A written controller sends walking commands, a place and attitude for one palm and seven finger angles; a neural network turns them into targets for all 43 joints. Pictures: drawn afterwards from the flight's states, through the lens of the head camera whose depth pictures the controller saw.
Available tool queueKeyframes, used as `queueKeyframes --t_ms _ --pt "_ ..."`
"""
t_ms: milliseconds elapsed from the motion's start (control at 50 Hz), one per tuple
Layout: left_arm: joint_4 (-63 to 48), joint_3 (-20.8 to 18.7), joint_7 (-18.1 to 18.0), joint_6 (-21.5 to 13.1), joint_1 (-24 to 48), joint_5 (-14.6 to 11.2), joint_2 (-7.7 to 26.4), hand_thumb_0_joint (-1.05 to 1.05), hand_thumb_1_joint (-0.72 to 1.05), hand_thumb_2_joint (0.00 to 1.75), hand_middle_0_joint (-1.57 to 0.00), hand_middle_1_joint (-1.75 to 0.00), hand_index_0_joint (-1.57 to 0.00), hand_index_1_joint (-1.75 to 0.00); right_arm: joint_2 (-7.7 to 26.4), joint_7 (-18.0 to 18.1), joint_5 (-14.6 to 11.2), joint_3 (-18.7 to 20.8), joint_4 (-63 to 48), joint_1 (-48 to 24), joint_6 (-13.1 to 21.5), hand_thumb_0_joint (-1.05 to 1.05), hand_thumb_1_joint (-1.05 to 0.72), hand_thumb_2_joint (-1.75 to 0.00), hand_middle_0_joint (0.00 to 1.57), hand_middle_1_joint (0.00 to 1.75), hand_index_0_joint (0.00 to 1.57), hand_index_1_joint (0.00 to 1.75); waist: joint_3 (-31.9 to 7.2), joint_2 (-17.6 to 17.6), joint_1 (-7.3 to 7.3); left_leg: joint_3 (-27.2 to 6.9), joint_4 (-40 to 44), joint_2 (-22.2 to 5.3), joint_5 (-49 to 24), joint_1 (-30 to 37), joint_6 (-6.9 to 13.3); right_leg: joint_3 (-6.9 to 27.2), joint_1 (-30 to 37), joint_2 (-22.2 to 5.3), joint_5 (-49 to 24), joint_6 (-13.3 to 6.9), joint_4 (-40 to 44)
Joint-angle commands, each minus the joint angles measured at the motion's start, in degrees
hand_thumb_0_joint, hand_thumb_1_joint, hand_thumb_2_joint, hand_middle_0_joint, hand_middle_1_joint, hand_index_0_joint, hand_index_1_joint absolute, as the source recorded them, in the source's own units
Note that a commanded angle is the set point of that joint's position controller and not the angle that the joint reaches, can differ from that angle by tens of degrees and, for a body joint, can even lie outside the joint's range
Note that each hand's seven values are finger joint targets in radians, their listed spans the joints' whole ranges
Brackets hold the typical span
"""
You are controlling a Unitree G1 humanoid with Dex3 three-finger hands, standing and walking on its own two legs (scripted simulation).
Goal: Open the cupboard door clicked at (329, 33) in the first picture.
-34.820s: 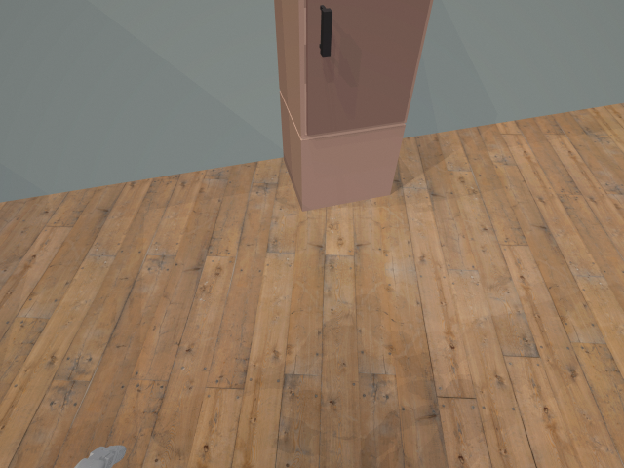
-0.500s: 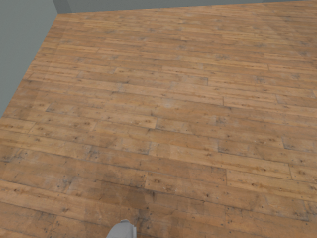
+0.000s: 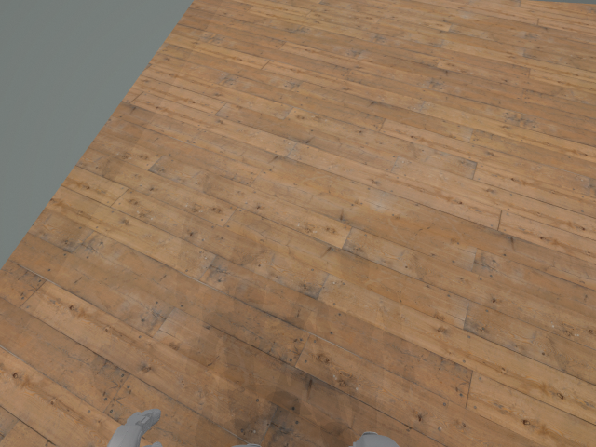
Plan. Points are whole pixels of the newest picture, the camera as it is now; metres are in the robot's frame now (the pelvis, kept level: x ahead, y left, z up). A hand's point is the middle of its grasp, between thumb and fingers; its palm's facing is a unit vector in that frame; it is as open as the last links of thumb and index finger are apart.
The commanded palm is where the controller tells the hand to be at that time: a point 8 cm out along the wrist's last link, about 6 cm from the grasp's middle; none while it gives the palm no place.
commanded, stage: turn to face it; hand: left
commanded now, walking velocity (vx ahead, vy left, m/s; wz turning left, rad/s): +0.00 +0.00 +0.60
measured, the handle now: out of the picture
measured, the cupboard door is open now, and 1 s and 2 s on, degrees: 42 42 42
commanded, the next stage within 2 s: none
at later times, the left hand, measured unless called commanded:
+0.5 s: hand out of the picture -0.03 +0.16 -0.18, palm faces +0.39 -0.89 -0.26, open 7.3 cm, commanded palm none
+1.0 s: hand out of the picture +0.06 +0.15 -0.15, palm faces +0.57 -0.78 -0.28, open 7.4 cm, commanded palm none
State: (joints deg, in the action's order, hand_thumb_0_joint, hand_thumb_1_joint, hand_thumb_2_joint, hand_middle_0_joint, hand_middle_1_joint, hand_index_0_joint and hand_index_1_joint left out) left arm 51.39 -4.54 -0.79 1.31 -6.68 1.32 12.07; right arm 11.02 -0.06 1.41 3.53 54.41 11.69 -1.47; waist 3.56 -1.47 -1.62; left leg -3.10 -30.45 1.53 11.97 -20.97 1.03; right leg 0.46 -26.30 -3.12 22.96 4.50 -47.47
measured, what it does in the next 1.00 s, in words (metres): walks ahead, turning left: right foot, then left foot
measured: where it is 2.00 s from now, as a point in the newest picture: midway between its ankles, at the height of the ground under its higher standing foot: outside the picture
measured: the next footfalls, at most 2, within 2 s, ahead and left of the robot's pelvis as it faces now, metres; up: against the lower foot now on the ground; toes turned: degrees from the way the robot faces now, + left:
right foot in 0.06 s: +0.06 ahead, -0.15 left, +0.00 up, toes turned +1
left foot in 0.50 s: +0.02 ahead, +0.07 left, +0.00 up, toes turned +28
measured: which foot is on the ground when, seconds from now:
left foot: down 0.00-0.06, up 0.08-0.48, down 0.50-0.88, up 0.90-1.00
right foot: up 0.00-0.04, down 0.06-0.50, up 0.52-0.86, down 0.88-1.00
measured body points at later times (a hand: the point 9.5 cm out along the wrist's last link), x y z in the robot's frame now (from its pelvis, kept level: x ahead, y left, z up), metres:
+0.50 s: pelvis +0.03 -0.04 -0.01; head +0.09 -0.01 +0.44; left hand -0.05 +0.21 -0.16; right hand +0.26 -0.23 -0.14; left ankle -0.01 +0.06 -0.73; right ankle +0.02 -0.15 -0.73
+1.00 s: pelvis +0.08 -0.07 +0.00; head +0.15 -0.06 +0.44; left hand +0.03 +0.19 -0.12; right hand +0.28 -0.25 -0.17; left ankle -0.04 +0.02 -0.65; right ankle +0.13 -0.16 -0.73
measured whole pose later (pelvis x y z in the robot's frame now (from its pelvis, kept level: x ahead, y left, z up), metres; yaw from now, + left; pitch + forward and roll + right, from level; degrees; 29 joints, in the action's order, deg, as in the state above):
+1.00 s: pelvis +0.08 -0.07 +0.00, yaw +38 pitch +1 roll +2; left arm 48.9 -1.8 -1.0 -0.5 -8.6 1.3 9.6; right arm 14.4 -0.9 0.7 5.4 54.4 9.9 -4.4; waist 6.4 -2.6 -2.1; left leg -2.0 -66.3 1.8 26.6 -28.5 -2.8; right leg -7.1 -16.1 -4.2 19.2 -1.3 -34.1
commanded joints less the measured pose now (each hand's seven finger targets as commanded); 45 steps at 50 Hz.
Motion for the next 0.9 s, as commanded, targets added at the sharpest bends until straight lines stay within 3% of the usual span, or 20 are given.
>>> queueKeyframes --t_ms 0,20,40,60,80,120,160,240,360,440,460,480,500,560,620,740,820,840,860,880 --pt "-3.01 -0.62 -0.45 -1.44 -7.79 -0.42 4.38 0.0 0.9 0.9 -0.2 -0.3 -0.2 -0.3 11.81 0.55 -0.12 3.48 -5.37 -1.97 0.39 0.0 -0.9 -0.9 0.2 0.3 0.2 0.3 -8.43 -7.66 3.16 -13.44 3.48 -9.94 -13.89 0.19 5.8 -3.32 14.69 3.39 -7.01 -0.73 16.97" --pt "-2.82 -1.12 -0.78 -2.03 -10.34 -0.15 7.02 0.0 0.9 0.9 -0.2 -0.3 -0.2 -0.3 10.26 0.25 -0.54 3.32 -6.04 -2.4 0.43 0.0 -0.9 -0.9 0.2 0.3 0.2 0.3 -9.35 -2.5 4.47 -11.17 -1.25 -6.87 -7.44 -5.42 2.94 0.55 22.7 -1.12 -11.03 -1.74 24.67" --pt "-2.68 -2.27 -1.31 -2.59 -11.8 0.71 12.68 0.0 0.9 0.9 -0.2 -0.3 -0.2 -0.3 6.24 -0.13 -1.06 2.73 -7.19 -1.33 0.59 0.0 -0.9 -0.9 0.2 0.3 0.2 0.3 -10.85 14.54 4.82 -1.11 -14.47 1.13 10.33 -15.9 -1.79 16.17 30.22 -17.05 -17.11 -6.8 29.94" --pt "-3.65 -2.09 -1.34 -2.25 -10.94 0.6 15.26 0.0 0.9 0.9 -0.2 -0.3 -0.2 -0.3 6.87 -0.33 -0.59 3.03 -8.13 -2.4 0.52 0.0 -0.9 -0.9 0.2 0.3 0.2 0.3 -9.03 17.63 5.03 1.69 -28.56 2.06 24.97 -16.03 -3.17 20.71 23.95 -27.46 -27.28 -12.89 29.89" --pt "-3.57 -1.58 -1.71 -2.63 -8.91 0.3 11.95 0.0 0.9 0.9 -0.2 -0.3 -0.2 -0.3 8.11 -0.13 -0.15 3.05 -6.71 -2.86 -0.35 0.0 -0.9 -0.9 0.2 0.3 0.2 0.3 -7.1 17.64 3.98 -1.01 -37.6 -1.05 22.82 -15.56 -3.07 19.0 19.71 -25.21 -29.55 -14.25 28.95" --pt "-4.39 -0.21 -1.49 -2.48 -4.01 0.09 8.58 0.0 0.9 0.9 -0.2 -0.3 -0.2 -0.3 6.42 -0.96 -0.18 2.59 -5.29 -2.57 -1.28 0.0 -0.9 -0.9 0.2 0.3 0.2 0.3 -3.07 11.78 0.75 0.55 -43.22 -2.81 14.01 -15.68 -4.27 5.6 17.06 -17.17 -34.36 -11.37 26.39" --pt "-4.72 -0.01 -1.5 -2.77 -4.22 0.17 7.74 0.0 0.9 0.9 -0.2 -0.3 -0.2 -0.3 6.0 -1.46 -0.45 2.1 -5.0 -2.48 -1.54 0.0 -0.9 -0.9 0.2 0.3 0.2 0.3 -4.3 12.99 0.55 2.46 -40.07 -3.18 11.42 -14.22 -4.86 -0.12 19.21 -15.09 -39.34 -9.68 25.55" --pt "-3.1 -0.33 -1.43 -2.92 -10.27 0.01 9.29 0.0 0.9 0.9 -0.2 -0.3 -0.2 -0.3 5.74 -1.65 -0.5 1.29 -5.85 -6.97 -1.74 0.0 -0.9 -0.9 0.2 0.3 0.2 0.3 -5.86 11.28 3.2 5.37 -30.39 -2.89 12.63 -12.92 -5.33 -3.16 26.65 -15.96 -48.35 -9.76 23.52" --pt "-1.74 -1.18 -1.25 -2.34 -11.73 0.63 10.91 0.0 0.9 0.9 -0.2 -0.3 -0.2 -0.3 5.17 -1.83 -0.87 0.55 -7.38 -10.32 -1.24 0.0 -0.9 -0.9 0.2 0.3 0.2 0.3 -5.46 14.23 4.27 8.75 -15.35 -2.71 14.4 -5.84 -3.71 -5.94 26.09 -18.41 -47.11 -10.67 21.22" --pt "-1.78 -1.74 -0.55 -2.18 -10.27 -0.01 12.51 0.0 0.9 0.9 -0.2 -0.3 -0.2 -0.3 7.41 -1.47 -0.55 1.07 -6.8 -4.44 -0.61 0.0 -0.9 -0.9 0.2 0.3 0.2 0.3 -8.02 11.9 0.47 11.34 -0.4 -0.85 4.71 8.78 -1.58 -10.8 19.41 -17.81 -44.17 -7.14 11.84" --pt "-2.35 -1.53 -0.3 -2.05 -9.23 -0.3 11.49 0.0 0.9 0.9 -0.2 -0.3 -0.2 -0.3 10.6 -1.47 -0.24 1.95 -5.9 -0.22 -0.27 0.0 -0.9 -0.9 0.2 0.3 0.2 0.3 -10.6 4.93 -2.19 6.6 5.02 -5.44 -6.04 19.53 0.22 -12.66 11.26 -15.84 -34.26 -4.52 1.96" --pt "-5.08 -0.65 0.28 -1.81 -7.42 -0.81 7.44 0.0 0.9 0.9 -0.2 -0.3 -0.2 -0.3 17.92 -1.06 0.23 3.94 -5.38 4.07 0.16 0.0 -0.9 -0.9 0.2 0.3 0.2 0.3 -12.33 -14.54 -4.82 -17.45 7.27 -23.24 -29.69 28.35 9.73 -13.35 -6.64 -6.38 7.92 0.2 -12.62" --pt "-7.61 -0.15 -0.33 -0.87 -3.87 -0.13 7.63 0.0 0.9 0.9 -0.2 -0.3 -0.2 -0.3 20.01 -0.74 -0.36 3.92 -4.34 7.03 -0.39 0.0 -0.9 -0.9 0.2 0.3 0.2 0.3 -12.12 -10.49 -5.14 -19.3 7.58 -28.98 -34.54 24.59 14.79 -5.42 -9.41 -4.87 16.78 -0.29 -18.19" --pt "-4.59 -0.6 -0.31 -0.05 -2.69 -0.07 7.37 0.0 0.9 0.9 -0.2 -0.3 -0.2 -0.3 15.01 0.92 -0.23 2.73 -6.15 -1.11 0.28 0.0 -0.9 -0.9 0.2 0.3 0.2 0.3 -6.75 -8.73 -1.18 -11.52 8.84 -19.21 -26.15 15.52 10.3 -0.17 -9.8 -4.77 5.21 0.41 -21.64" --pt "-2.73 -0.7 0.19 0.26 -6.42 -0.06 6.66 0.0 0.9 0.9 -0.2 -0.3 -0.2 -0.3 13.46 0.85 -0.29 2.1 -6.62 -3.3 0.94 0.0 -0.9 -0.9 0.2 0.3 0.2 0.3 -6.4 -4.81 1.35 -6.13 9.05 -14.8 -25.95 13.7 8.18 -0.94 -6.56 -3.19 0.05 0.94 -18.01" --pt "-4.72 -0.16 0.04 -0.05 -3.87 -0.43 5.23 0.0 0.9 0.9 -0.2 -0.3 -0.2 -0.3 13.48 0.52 0.1 2.73 -5.95 -2.19 0.54 0.0 -0.9 -0.9 0.2 0.3 0.2 0.3 -6.19 -6.4 0.76 -9.17 7.39 -13.52 -22.89 10.87 8.35 -2.9 0.68 0.13 1.32 0.7 -1.11" --pt "-4.01 -0.61 -0.1 -1.29 -9.49 -0.66 6.02 0.0 0.9 0.9 -0.2 -0.3 -0.2 -0.3 12.94 0.49 -0.33 3.09 -6.9 -5.31 0.08 0.0 -0.9 -0.9 0.2 0.3 0.2 0.3 -7.08 -7.4 3.97 -10.8 1.21 -10.38 -17.54 2.73 5.11 -4.31 15.96 2.07 -9.2 -0.42 17.56" --pt "-3.5 -1.26 -0.47 -2.06 -11.95 -0.16 9.01 0.0 0.9 0.9 -0.2 -0.3 -0.2 -0.3 10.44 0.2 -0.89 2.91 -7.29 -4.67 0.23 0.0 -0.9 -0.9 0.2 0.3 0.2 0.3 -8.45 1.18 5.09 -7.8 -5.38 -6.02 -6.49 -4.16 1.75 1.15 25.0 -4.21 -14.94 -1.96 25.38" --pt "-3.57 -2.45 -1.12 -2.54 -13.58 0.81 15.18 0.0 0.9 0.9 -0.2 -0.3 -0.2 -0.3 6.39 -0.23 -1.2 2.31 -8.56 -3.55 0.31 0.0 -0.9 -0.9 0.2 0.3 0.2 0.3 -9.24 19.69 5.78 2.31 -21.01 3.33 19.65 -14.55 -3.05 18.67 30.64 -21.69 -25.12 -8.61 29.46" --pt "-3.58 -1.58 -1.17 -2.3 -13.21 0.04 14.9 0.0 0.9 0.9 -0.2 -0.3 -0.2 -0.3 7.88 -0.23 -0.49 2.65 -8.22 -4.27 -0.17 0.0 -0.9 -0.9 0.2 0.3 0.2 0.3 -8.08 17.07 5.75 -0.35 -34.16 0.94 25.51 -13.94 -2.67 18.05 24.28 -26.54 -29.96 -13.16 28.62"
